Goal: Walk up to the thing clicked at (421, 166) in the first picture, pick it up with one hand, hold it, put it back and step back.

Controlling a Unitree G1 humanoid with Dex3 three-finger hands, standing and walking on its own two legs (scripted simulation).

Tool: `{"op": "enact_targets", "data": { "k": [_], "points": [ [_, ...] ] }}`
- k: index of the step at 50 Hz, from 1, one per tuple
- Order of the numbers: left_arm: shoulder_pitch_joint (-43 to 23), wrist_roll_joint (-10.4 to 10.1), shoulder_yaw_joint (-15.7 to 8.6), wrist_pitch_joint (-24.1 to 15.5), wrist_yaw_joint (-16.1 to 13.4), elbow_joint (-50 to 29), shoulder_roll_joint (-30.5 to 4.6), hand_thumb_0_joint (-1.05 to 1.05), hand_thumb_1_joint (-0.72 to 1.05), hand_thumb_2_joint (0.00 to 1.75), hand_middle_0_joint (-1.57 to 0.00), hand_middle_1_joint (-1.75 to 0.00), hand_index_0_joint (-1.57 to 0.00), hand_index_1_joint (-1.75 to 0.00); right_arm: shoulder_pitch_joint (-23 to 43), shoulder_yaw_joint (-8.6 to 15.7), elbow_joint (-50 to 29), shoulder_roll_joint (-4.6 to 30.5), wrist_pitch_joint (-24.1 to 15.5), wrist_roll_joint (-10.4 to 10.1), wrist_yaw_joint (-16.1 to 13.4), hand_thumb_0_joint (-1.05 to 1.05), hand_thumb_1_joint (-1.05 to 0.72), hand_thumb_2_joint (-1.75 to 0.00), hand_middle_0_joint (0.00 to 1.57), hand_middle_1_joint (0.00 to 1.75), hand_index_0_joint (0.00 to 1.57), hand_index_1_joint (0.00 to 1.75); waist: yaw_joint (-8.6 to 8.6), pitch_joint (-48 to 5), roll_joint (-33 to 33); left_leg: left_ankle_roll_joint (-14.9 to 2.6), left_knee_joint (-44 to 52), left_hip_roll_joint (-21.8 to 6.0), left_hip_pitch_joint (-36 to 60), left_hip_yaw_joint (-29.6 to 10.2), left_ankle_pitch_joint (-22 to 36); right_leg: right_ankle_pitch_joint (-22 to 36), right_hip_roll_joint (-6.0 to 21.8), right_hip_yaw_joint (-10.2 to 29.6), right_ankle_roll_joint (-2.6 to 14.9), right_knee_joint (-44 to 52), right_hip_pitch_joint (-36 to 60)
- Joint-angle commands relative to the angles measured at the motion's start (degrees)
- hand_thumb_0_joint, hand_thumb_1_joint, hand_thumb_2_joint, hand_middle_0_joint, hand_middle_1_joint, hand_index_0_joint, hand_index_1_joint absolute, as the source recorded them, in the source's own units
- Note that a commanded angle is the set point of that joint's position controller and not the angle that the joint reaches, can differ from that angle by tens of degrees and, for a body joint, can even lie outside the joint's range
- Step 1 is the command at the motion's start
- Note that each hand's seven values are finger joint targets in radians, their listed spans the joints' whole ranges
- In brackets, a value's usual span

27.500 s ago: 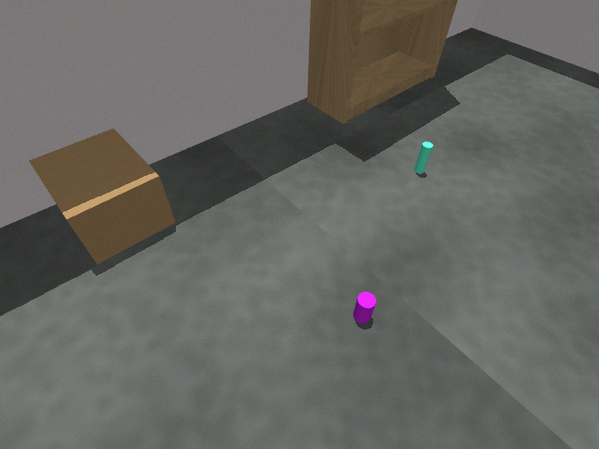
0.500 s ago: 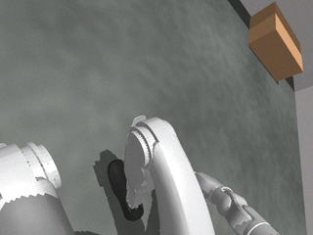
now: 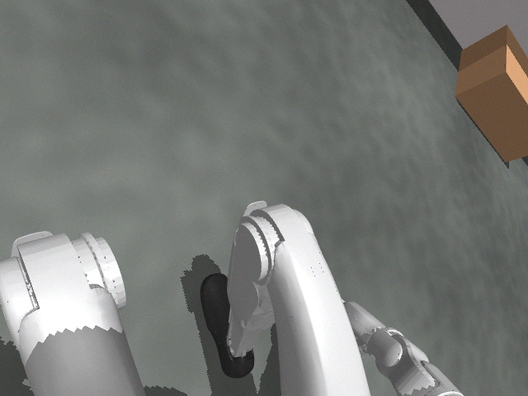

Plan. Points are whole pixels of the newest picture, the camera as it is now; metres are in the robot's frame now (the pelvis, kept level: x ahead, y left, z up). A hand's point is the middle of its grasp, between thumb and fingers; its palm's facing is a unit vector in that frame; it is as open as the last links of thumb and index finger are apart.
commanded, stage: settle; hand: left
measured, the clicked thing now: out of the picture +0.44 +0.34 -0.17
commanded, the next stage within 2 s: lift in 1.44 s
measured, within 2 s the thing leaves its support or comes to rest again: neither
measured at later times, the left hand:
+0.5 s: hand out of the picture +0.41 +0.34 -0.03, palm faces +0.41 -0.91 -0.04, open 7.1 cm
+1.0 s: hand out of the picture +0.43 +0.32 +0.03, palm faces +0.42 -0.91 -0.03, open 7.1 cm
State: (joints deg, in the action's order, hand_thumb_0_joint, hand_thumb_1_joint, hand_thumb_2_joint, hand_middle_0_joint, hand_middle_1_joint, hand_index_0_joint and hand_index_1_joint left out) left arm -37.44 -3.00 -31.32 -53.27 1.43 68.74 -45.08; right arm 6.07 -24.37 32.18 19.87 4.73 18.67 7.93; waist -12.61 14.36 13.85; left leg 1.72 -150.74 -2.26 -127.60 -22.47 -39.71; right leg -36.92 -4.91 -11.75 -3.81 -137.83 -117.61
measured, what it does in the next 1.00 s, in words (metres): rises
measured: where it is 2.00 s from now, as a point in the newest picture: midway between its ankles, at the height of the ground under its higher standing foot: (164, 373)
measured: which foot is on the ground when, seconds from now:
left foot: down 0.00-1.00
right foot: down 0.00-1.00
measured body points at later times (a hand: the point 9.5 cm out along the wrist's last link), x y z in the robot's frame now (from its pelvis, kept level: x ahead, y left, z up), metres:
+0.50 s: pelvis +0.01 -0.01 +0.03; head +0.20 +0.12 +0.42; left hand +0.38 +0.38 -0.02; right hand +0.18 -0.25 -0.06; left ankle +0.08 +0.13 -0.26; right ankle +0.14 -0.13 -0.26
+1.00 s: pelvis +0.02 -0.02 +0.06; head +0.22 +0.07 +0.45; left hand +0.40 +0.37 +0.03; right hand +0.19 -0.27 -0.06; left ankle +0.08 +0.13 -0.26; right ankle +0.14 -0.13 -0.26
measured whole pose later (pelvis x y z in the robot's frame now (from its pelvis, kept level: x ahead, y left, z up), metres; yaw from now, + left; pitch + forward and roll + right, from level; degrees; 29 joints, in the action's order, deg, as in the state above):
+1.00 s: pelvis +0.02 -0.02 +0.06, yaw +9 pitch +30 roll -7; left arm -36.6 -6.8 -30.0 -34.1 9.7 51.5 -27.5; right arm -4.0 -4.5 38.3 16.7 4.9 6.5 3.9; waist -7.6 -3.3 1.3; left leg 2.8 -135.4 -3.2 -126.6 -10.4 -39.6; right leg -40.9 -0.6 -3.9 -1.8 -132.0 -121.6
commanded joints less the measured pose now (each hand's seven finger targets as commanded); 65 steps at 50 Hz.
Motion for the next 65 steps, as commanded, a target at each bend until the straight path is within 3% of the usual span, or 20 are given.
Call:
{"op": "enact_targets", "data": {
  "k": [1,4,6,7,8,9,21,24,26,29,31,34,36,37,42,44,47,59,60,65],
  "points": [
    [-16.1,-1.8,1.9,-2.1,1.5,-17.8,-10.0,0.0,0.48,1.4,-1.42,-1.52,-1.42,-1.53,-4.4,9.3,-0.8,18.8,0.3,-1.6,-1.2,0.0,-0.88,-0.9,0.2,0.3,0.2,0.3,-4.19,-39.4,-37.0,0.17,20.7,-2.8,26.5,8.8,7.8,11.9,-0.8,-4.9,4.85,10.2,12.6],
    [-14.2,-3.2,3.2,1.0,2.7,-17.2,-5.9,0.0,0.44,1.38,-1.42,-1.51,-1.41,-1.52,-6.9,10.7,1.1,17.4,0.2,-3.3,-1.1,0.0,-0.88,-0.9,0.2,0.3,0.2,0.3,-3.36,-38.1,-33.8,-0.49,21.5,-2.5,23.9,9.3,4.2,8.9,-0.7,-4.5,4.86,11.6,10.4],
    [-15.1,-3.2,3.4,2.5,3.3,-18.8,-6.2,0.0,0.45,1.36,-1.39,-1.48,-1.39,-1.5,-6.8,11.7,0.4,17.2,0.4,-4.3,-1.3,0.0,-0.88,-0.9,0.2,0.3,0.2,0.3,-2.45,-38.8,-34.0,-0.57,23.1,-2.3,23.9,9.3,2.6,7.0,-0.2,-4.1,5.01,11.6,9.0],
    [-17.5,-3.3,1.0,2.6,3.4,-25.1,-9.1,0.0,0.45,1.36,-1.39,-1.48,-1.39,-1.49,-8.1,12.9,0.7,17.0,0.3,-4.6,-1.5,0.0,-0.88,-0.9,0.2,0.3,0.2,0.3,-0.89,-41.4,-35.2,-0.55,23.2,-2.2,25.2,9.8,3.6,7.8,-0.1,-3.6,5.29,11.3,8.6],
    [-14.6,-3.5,2.1,3.8,4.0,-22.7,-7.1,0.0,0.43,1.35,-1.39,-1.48,-1.4,-1.5,-8.6,13.5,0.8,16.5,0.5,-5.3,-1.5,0.0,-0.88,-0.9,0.2,0.3,0.2,0.3,-0.34,-42.1,-35.1,-0.62,23.5,-1.9,25.2,10.4,3.5,7.4,0.0,-3.1,5.35,11.7,9.0],
    [-13.3,-3.8,3.9,4.8,4.6,-21.3,-3.9,0.0,0.47,1.34,-1.39,-1.47,-1.39,-1.48,-8.4,13.7,0.3,16.1,0.5,-5.6,-1.4,0.0,-0.87,-0.9,0.2,0.3,0.2,0.3,-0.89,-41.6,-33.8,-0.63,24.0,-1.8,24.7,10.4,3.0,6.7,0.2,-3.0,5.4,11.8,8.2],
    [-14.8,-5.8,2.0,9.4,5.8,-31.6,-2.1,0.0,0.51,1.32,-1.36,-1.45,-1.37,-1.45,-13.3,18.7,1.1,12.7,0.7,-9.7,-2.7,0.0,-0.86,-0.89,0.2,0.3,0.2,0.3,3.27,-50.6,-33.4,-1.2,27.4,-0.5,27.1,13.9,5.0,7.1,1.6,0.8,5.9,14.6,9.3],
    [-14.5,-5.8,3.3,10.4,6.3,-30.6,0.3,0.0,0.5,1.32,-1.35,-1.44,-1.35,-1.45,-13.6,19.8,1.3,12.0,0.4,-10.3,-3.2,0.0,-0.87,-0.89,0.2,0.3,0.2,0.3,2.54,-51.2,-31.4,-1.52,27.5,-0.5,27.0,14.6,5.5,7.4,1.7,1.5,5.89,15.9,9.3],
    [-17.4,-5.9,1.3,10.0,6.2,-34.5,-2.2,0.0,0.52,1.31,-1.35,-1.44,-1.36,-1.44,-14.8,20.2,2.2,11.3,0.3,-10.4,-3.4,0.0,-0.87,-0.89,0.2,0.3,0.2,0.3,3.39,-52.9,-32.0,-1.58,28.0,-0.3,27.3,15.1,5.9,7.7,1.9,2.0,5.81,16.3,10.6],
    [-13.3,-6.1,2.1,11.0,7.4,-29.3,0.8,0.0,0.52,1.29,-1.32,-1.41,-1.33,-1.41,-14.8,20.7,1.9,10.9,0.1,-11.0,-3.7,0.0,-0.87,-0.89,0.2,0.3,0.2,0.3,3.25,-52.1,-28.5,-2.03,28.5,-0.1,25.0,15.8,5.5,7.1,2.1,2.5,5.53,17.3,12.0],
    [-17.0,-6.5,-1.3,10.5,7.5,-35.3,-3.7,0.0,0.5,1.29,-1.32,-1.41,-1.32,-1.42,-15.6,21.3,2.8,10.6,0.0,-11.1,-4.0,0.0,-0.87,-0.89,0.2,0.3,0.2,0.3,4.92,-55.8,-29.1,-2.19,27.9,-0.1,26.1,16.5,6.7,7.8,2.1,3.2,5.42,17.6,13.9],
    [-12.8,-6.7,0.8,12.2,8.3,-28.1,2.2,0.0,0.49,1.29,-1.33,-1.42,-1.33,-1.43,-15.7,21.7,2.9,10.2,-0.2,-11.5,-4.0,0.0,-0.87,-0.9,0.2,0.3,0.2,0.3,4.04,-54.3,-26.1,-2.32,28.3,-0.1,25.4,16.9,8.2,8.9,2.3,3.5,5.21,18.2,14.3],
    [-13.7,-7.0,-0.1,12.4,8.4,-28.4,2.0,0.0,0.48,1.3,-1.32,-1.42,-1.33,-1.43,-16.0,21.9,2.7,10.3,-0.3,-11.6,-4.3,0.0,-0.87,-0.9,0.2,0.3,0.2,0.3,4.09,-54.3,-25.6,-2.39,28.6,-0.1,25.3,17.1,8.8,9.4,2.4,3.5,5.15,18.9,15.1],
    [-17.4,-6.5,-1.7,12.0,8.2,-33.7,-2.2,0.0,0.48,1.29,-1.32,-1.41,-1.32,-1.41,-16.2,22.2,3.3,10.1,-0.3,-11.6,-4.4,0.0,-0.87,-0.9,0.2,0.3,0.2,0.3,5.69,-57.2,-27.6,-2.25,28.6,-0.1,26.4,17.5,9.5,9.7,2.4,4.0,5.32,18.6,15.9],
    [-15.9,-6.2,-0.2,13.5,8.8,-30.7,2.8,0.0,0.48,1.3,-1.33,-1.42,-1.33,-1.43,-17.2,23.1,3.4,9.5,-0.4,-11.9,-4.5,0.0,-0.87,-0.9,0.2,0.3,0.2,0.3,4.91,-57.6,-26.0,-2.41,29.2,-0.1,27.3,17.7,11.7,11.5,2.7,4.2,5.12,19.2,16.4],
    [-16.8,-5.7,-1.9,13.6,8.4,-32.0,-0.2,0.0,0.47,1.29,-1.31,-1.41,-1.32,-1.42,-17.1,23.5,3.5,9.5,-0.4,-11.9,-4.6,0.0,-0.87,-0.9,0.2,0.3,0.2,0.3,5.75,-58.2,-25.7,-2.53,29.2,-0.3,26.9,18.2,10.6,10.3,2.6,4.7,5.03,19.7,17.1],
    [-16.2,-5.6,-0.6,14.0,8.3,-31.2,2.7,0.0,0.47,1.31,-1.33,-1.43,-1.33,-1.43,-17.0,23.8,3.3,8.9,-0.6,-12.0,-4.8,0.0,-0.88,-0.9,0.2,0.3,0.2,0.3,5.67,-57.5,-25.1,-2.68,30.3,-0.1,26.4,18.5,8.7,8.6,2.7,4.9,5.01,20.9,17.1],
    [-18.4,-4.7,0.4,13.9,7.8,-30.2,3.5,0.0,0.47,1.34,-1.34,-1.44,-1.35,-1.45,-17.5,24.7,4.0,8.5,-1.3,-12.6,-5.5,0.0,-0.88,-0.9,0.2,0.3,0.2,0.3,5.21,-56.2,-26.3,-2.37,33.4,0.0,29.6,18.4,7.2,6.4,3.1,4.8,5.63,21.9,13.8],
    [-21.1,-4.4,-1.1,13.4,7.5,-34.4,0.8,0.0,0.47,1.34,-1.33,-1.44,-1.34,-1.44,-18.2,24.9,4.3,8.4,-1.4,-12.4,-5.5,0.0,-0.88,-0.9,0.2,0.3,0.2,0.3,5.97,-58.3,-27.4,-2.31,33.4,-0.1,30.6,18.7,7.7,6.7,3.0,5.1,5.65,22.1,14.8],
    [-20.3,-4.5,0.2,14.1,7.9,-31.3,3.1,0.0,0.45,1.34,-1.3,-1.43,-1.32,-1.43,-18.8,25.2,4.6,8.2,-1.7,-12.6,-5.6,0.0,-0.87,-0.89,0.2,0.3,0.2,0.3,5.47,-58.1,-26.6,-2.41,33.7,0.2,30.9,18.9,8.5,7.5,3.2,5.3,5.64,22.7,14.7]
  ]
}}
